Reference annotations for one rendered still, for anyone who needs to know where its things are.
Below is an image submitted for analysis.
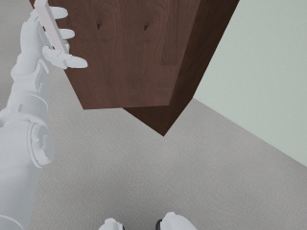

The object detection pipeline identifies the robot right thigh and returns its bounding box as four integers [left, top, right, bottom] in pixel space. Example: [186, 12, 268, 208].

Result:
[160, 215, 198, 230]

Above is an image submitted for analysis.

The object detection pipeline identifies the handle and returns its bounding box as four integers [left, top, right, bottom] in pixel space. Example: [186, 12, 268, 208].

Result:
[34, 0, 70, 55]

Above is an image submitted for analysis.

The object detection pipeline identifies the robot left forearm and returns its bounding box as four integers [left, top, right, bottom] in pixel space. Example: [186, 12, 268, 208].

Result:
[0, 52, 51, 129]

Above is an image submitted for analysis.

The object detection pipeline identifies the cupboard door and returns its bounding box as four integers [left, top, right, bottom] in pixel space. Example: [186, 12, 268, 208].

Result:
[29, 0, 201, 110]

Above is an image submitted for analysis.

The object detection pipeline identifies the left robot upper arm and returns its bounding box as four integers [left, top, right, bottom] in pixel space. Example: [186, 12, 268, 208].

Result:
[0, 122, 56, 230]

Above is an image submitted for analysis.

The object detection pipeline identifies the left robot hand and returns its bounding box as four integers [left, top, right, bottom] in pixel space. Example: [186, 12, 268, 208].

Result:
[20, 6, 88, 70]

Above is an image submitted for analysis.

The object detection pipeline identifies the right robot shin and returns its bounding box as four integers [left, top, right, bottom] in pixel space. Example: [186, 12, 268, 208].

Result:
[164, 212, 176, 219]

